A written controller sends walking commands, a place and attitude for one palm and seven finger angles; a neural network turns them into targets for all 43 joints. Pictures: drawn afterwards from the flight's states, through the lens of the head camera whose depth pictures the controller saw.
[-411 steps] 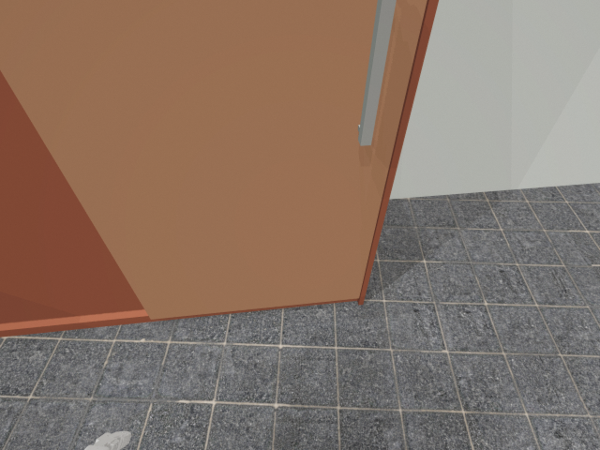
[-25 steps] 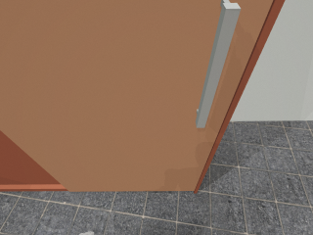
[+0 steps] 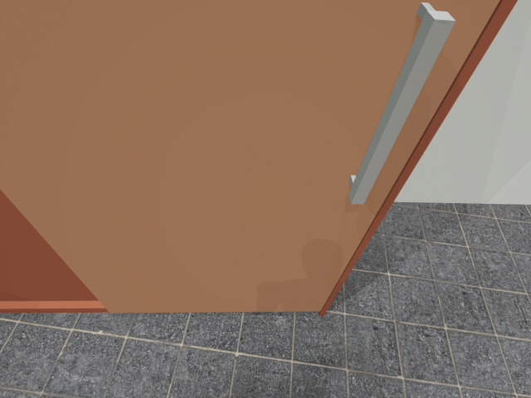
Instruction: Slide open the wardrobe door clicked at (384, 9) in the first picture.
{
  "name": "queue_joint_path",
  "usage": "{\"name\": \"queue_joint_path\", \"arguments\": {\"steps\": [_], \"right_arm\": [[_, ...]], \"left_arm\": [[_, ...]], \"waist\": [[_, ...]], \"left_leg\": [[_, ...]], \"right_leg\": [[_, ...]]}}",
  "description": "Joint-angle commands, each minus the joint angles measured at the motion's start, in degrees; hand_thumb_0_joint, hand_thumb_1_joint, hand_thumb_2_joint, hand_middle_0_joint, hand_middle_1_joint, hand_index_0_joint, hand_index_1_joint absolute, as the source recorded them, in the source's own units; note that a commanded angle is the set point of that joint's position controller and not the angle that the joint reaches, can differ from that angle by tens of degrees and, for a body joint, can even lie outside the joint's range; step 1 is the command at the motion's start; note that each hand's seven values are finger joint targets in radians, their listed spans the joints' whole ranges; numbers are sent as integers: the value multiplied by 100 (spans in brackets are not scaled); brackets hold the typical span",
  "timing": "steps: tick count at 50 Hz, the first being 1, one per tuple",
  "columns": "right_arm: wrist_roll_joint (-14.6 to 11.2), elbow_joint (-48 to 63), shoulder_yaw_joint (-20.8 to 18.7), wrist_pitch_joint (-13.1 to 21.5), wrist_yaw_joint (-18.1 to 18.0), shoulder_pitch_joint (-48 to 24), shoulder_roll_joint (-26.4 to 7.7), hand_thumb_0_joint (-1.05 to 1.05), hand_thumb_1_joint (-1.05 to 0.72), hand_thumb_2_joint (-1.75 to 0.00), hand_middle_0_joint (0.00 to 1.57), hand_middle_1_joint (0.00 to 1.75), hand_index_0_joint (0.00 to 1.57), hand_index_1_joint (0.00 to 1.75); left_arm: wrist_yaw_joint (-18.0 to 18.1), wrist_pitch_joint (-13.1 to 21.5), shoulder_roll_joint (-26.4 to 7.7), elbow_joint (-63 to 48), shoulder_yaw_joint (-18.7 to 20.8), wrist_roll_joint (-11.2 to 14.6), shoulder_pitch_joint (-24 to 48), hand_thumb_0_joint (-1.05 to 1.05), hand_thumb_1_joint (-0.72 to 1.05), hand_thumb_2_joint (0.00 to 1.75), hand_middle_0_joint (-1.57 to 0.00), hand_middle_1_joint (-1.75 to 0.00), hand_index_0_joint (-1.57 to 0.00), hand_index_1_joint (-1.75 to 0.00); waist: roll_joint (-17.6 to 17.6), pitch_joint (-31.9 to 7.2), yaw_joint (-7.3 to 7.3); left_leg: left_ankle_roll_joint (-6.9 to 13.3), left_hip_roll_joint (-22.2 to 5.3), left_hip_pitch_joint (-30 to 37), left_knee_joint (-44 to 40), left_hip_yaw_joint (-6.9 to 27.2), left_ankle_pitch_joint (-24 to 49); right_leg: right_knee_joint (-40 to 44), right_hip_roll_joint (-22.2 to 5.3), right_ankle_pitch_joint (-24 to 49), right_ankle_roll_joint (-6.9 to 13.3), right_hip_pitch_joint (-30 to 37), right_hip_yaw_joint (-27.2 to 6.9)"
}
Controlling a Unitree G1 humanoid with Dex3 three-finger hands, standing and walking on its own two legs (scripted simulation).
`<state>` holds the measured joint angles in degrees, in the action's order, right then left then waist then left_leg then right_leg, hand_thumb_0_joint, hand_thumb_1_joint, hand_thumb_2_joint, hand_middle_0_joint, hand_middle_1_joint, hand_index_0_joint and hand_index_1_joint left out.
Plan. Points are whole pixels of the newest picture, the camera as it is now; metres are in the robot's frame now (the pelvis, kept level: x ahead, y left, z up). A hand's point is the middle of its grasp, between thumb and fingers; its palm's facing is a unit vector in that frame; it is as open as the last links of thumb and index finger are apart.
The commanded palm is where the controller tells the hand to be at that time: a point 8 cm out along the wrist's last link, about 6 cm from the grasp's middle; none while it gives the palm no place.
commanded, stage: come to a stop and stand still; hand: right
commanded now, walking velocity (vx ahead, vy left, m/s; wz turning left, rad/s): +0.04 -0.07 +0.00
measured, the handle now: (383, 123) +0.48 -0.15 +0.18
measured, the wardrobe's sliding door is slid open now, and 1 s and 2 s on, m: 0.00 0.00 0.00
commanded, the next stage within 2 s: look again from close up in 1.42 s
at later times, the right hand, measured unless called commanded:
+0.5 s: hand out of the picture -0.02 -0.24 -0.18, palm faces +0.06 +0.98 -0.18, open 7.3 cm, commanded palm none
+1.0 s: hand out of the picture +0.00 -0.23 -0.18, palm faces +0.04 +0.98 -0.18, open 7.3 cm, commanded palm none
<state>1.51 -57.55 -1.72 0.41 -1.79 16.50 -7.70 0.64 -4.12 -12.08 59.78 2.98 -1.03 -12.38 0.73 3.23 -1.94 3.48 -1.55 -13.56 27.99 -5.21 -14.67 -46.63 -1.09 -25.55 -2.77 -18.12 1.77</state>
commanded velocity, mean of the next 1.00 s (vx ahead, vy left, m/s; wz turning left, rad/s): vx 0.00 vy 0.00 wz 0.00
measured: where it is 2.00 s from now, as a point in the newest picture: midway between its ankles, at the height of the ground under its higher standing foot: outside the picture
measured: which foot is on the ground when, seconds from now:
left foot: down 0.00-1.00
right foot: up 0.00-0.16, down 0.18-1.00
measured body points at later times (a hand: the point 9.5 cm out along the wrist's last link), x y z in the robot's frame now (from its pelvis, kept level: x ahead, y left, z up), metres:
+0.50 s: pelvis -0.02 -0.06 +0.00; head -0.01 -0.07 +0.45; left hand -0.03 +0.15 -0.16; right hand -0.02 -0.29 -0.16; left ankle +0.01 +0.08 -0.74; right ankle -0.04 -0.16 -0.74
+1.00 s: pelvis +0.00 -0.06 +0.00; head +0.02 -0.06 +0.45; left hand -0.02 +0.14 -0.16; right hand +0.00 -0.28 -0.16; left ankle +0.01 +0.08 -0.74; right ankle -0.04 -0.16 -0.74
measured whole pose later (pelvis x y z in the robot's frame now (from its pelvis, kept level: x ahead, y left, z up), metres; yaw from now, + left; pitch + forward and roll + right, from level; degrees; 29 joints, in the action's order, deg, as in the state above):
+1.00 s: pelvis +0.00 -0.06 +0.00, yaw +1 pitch -1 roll +0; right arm 0.6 -65.5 -1.0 0.1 -2.2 16.0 -7.4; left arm 2.4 0.6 -6.3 64.5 0.0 -0.8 -17.7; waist -0.3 2.1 -0.4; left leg -2.2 -3.9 -11.6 25.4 -3.3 -13.0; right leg -23.5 0.3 -17.2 1.3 -5.9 4.7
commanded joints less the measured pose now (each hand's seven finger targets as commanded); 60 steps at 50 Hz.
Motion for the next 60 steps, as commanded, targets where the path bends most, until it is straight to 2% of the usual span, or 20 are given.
{"name": "queue_joint_path", "arguments": {"steps": [1,3,5,6,7,8,9,10,11,12,13,15,18,21,35,42,53,60], "right_arm": [[26,88,-316,46,-56,456,-1248,0,-90,-90,20,30,20,30],[13,55,-298,20,-32,284,-1250,0,-90,-90,20,30,20,30],[-22,42,-275,-12,-18,10,-1210,0,-90,-90,20,30,20,30],[-47,37,-253,-35,-6,-137,-1126,0,-90,-90,20,30,20,30],[-69,46,-213,-59,8,-164,-966,0,-90,-90,20,30,20,30],[-86,42,-169,-73,32,-119,-820,0,-90,-90,20,30,20,30],[-65,13,-140,-83,49,-73,-712,0,-90,-90,20,30,20,30],[-48,-15,-116,-66,49,-34,-623,0,-90,-90,20,30,20,30],[-23,-115,-126,-86,36,-70,-711,0,-90,-90,20,30,20,30],[-28,-185,-122,-102,33,-81,-756,0,-90,-90,20,30,20,30],[-39,-227,-107,-98,38,1,-752,0,-90,-90,20,30,20,30],[-45,-312,-78,-70,34,84,-715,0,-90,-90,20,30,20,30],[-50,-434,-30,-42,29,163,-668,0,-90,-90,20,30,20,30],[-50,-496,-6,-21,15,206,-616,0,-90,-90,20,30,20,30],[-61,-657,14,8,-42,389,-431,0,-90,-90,20,30,20,30],[-63,-676,17,-1,-52,388,-389,0,-90,-90,20,30,20,30],[-65,-659,17,39,-49,353,-464,0,-90,-90,20,30,20,30],[-65,-653,18,44,-37,284,-523,0,-90,-90,20,30,20,30]], "left_arm": [[-1,230,-146,-419,-15,32,111,0,90,90,-20,-30,-20,-30],[-2,239,-112,-340,-28,30,-113,0,90,90,-20,-30,-20,-30],[15,267,-73,-181,-53,31,-509,0,90,90,-20,-30,-20,-30],[25,295,-81,-95,-61,31,-708,0,90,90,-20,-30,-20,-30],[48,329,-202,-48,-55,11,-784,0,90,90,-20,-30,-20,-30],[67,345,-352,-69,-46,-30,-710,0,90,90,-20,-30,-20,-30],[81,334,-482,-144,-41,-39,-539,0,90,90,-20,-30,-20,-30],[81,318,-525,-180,-67,-64,-383,0,90,90,-20,-30,-20,-30],[56,328,-377,-128,-105,-54,-311,0,90,90,-20,-30,-20,-30],[51,340,-319,-99,-130,-42,-327,0,90,90,-20,-30,-20,-30],[56,349,-292,-79,-150,-39,-404,0,90,90,-20,-30,-20,-30],[74,391,-252,-9,-167,-26,-496,0,90,90,-20,-30,-20,-30],[87,436,-237,59,-192,-11,-604,0,90,90,-20,-30,-20,-30],[102,467,-197,120,-206,3,-716,0,90,90,-20,-30,-20,-30],[180,553,-18,356,-197,33,-1055,0,90,90,-20,-30,-20,-30],[198,546,30,392,-194,35,-1082,0,90,90,-20,-30,-20,-30],[201,548,12,415,-183,32,-1042,0,90,90,-20,-30,-20,-30],[192,531,14,425,-192,32,-974,0,90,90,-20,-30,-20,-30]], "waist": [[-794,-349,-142],[-855,-345,-47],[-842,-399,141],[-738,-347,239],[-265,-285,252],[229,-150,189],[384,-45,95],[260,50,17],[186,125,20],[332,301,27],[349,313,35],[418,212,20],[272,139,41],[82,162,68],[52,-36,142],[67,110,160],[-66,-15,185],[-62,120,178]], "left_leg": [[709,-1736,1001,-1008,1799,2026],[572,-1586,683,-1115,1662,1364],[326,-1344,213,-1038,1410,649],[127,-1123,-162,-972,1192,106],[-69,-859,-504,-838,982,-360],[-259,-546,-565,-706,711,-458],[-377,-408,-202,-656,466,-327],[-427,-414,149,-764,421,-191],[-414,-440,278,-802,471,-303],[-408,-469,254,-801,509,-313],[-405,-457,271,-807,513,-279],[-398,-457,458,-719,453,168],[-406,-503,501,-690,422,466],[-409,-533,455,-690,418,622],[-384,-550,476,-453,389,1227],[-384,-532,414,-454,427,1194],[-329,-570,479,-478,480,1550],[-315,-575,458,-610,514,1362]], "right_leg": [[676,-106,-36,54,-422,-59],[1097,-54,256,89,-10,42],[1965,-28,877,125,762,133],[2392,-65,1179,165,1192,117],[2609,-297,1228,258,1431,-107],[2828,-680,1093,410,1145,-526],[3066,-963,700,505,602,-705],[3056,-947,304,489,88,-630],[3111,-713,131,389,-86,-531],[3203,-633,73,349,-161,-500],[3276,-622,18,349,-171,-505],[3312,-649,351,362,-102,-523],[3282,-633,756,361,40,-496],[3206,-628,1171,367,189,-459],[2877,-613,2624,381,714,-270],[2861,-594,2512,380,695,-240],[2775,-567,2587,373,873,-177],[2834,-549,2185,359,773,-166]]}}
